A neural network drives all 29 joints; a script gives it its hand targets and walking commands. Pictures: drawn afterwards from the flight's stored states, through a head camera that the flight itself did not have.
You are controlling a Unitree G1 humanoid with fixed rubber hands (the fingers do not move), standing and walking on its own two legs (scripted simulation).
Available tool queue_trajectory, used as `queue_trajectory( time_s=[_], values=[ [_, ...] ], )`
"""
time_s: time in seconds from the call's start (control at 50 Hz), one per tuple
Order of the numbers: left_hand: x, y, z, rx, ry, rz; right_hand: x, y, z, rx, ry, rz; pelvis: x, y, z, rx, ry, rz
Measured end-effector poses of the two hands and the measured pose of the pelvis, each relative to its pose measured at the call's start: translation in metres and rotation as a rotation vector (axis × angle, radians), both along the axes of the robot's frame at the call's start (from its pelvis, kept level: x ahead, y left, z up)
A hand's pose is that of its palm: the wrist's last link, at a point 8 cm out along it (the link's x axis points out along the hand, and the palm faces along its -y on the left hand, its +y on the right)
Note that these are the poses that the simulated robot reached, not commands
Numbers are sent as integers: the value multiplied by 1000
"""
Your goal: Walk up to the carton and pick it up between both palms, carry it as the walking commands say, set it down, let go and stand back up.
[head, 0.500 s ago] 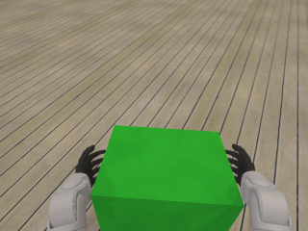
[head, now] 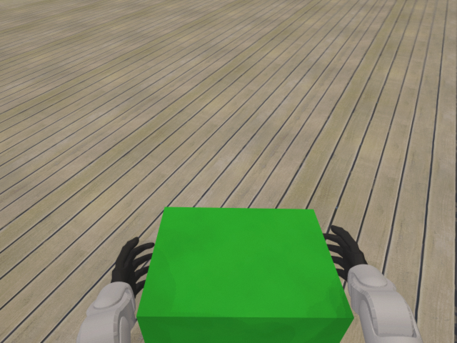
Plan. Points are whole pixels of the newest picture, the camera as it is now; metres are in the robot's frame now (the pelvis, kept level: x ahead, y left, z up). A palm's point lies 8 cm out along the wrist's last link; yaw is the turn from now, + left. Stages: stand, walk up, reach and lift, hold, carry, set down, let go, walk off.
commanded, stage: hold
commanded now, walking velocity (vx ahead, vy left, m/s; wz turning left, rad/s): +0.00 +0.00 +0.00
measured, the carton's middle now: (238, 297) +0.25 +0.04 -0.07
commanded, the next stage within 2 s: set down in 0.32 s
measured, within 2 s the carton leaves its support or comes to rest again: neither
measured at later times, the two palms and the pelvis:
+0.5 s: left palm (129, 267) +0.25 +0.23 +0.02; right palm (348, 263) +0.29 -0.15 +0.02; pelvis -0.02 +0.02 +0.00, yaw +4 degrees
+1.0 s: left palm (137, 274) +0.27 +0.24 -0.05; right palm (329, 266) +0.32 -0.14 -0.05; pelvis +0.02 +0.02 +0.00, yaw +5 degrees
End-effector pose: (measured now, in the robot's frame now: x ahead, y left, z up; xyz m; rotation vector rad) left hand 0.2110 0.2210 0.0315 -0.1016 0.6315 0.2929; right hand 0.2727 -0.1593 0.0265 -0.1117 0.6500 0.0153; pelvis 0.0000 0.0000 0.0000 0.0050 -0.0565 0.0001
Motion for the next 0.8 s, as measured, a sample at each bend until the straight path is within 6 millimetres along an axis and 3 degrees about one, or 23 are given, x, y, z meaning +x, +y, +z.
queue_trajectory(
  time_s=[0.1,0.18,0.36,0.52,0.64,0.8],
  values=[
    [-2,19,22,47,-40,24,11,22,13,46,-36,26,-5,1,1,-4,-62,35],
    [7,30,27,44,-36,-2,14,32,16,43,-30,12,-12,4,0,-4,-98,57],
    [5,30,4,-30,3,8,11,32,15,-11,17,-2,-18,14,1,-4,-107,56],
    [40,6,-9,-3,60,-85,15,4,-4,-20,69,-62,-20,16,2,-9,-34,64],
    [58,2,-21,2,81,-81,37,0,-15,-36,88,-47,-8,15,3,-8,39,46],
    [63,14,-41,0,122,-46,52,14,-40,-25,131,-21,18,12,5,-22,130,69]
  ],
)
